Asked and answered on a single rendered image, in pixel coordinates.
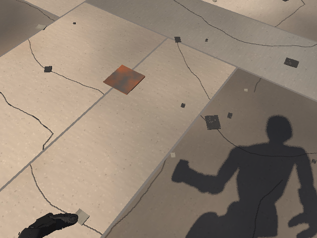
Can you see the robot left hand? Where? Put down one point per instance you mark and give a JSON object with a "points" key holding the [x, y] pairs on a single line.
{"points": [[47, 224]]}

